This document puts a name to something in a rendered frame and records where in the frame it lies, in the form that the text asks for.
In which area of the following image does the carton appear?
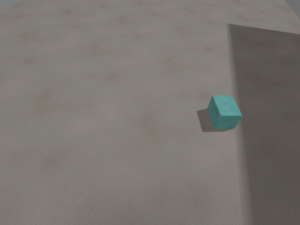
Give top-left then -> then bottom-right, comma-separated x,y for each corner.
207,95 -> 243,128

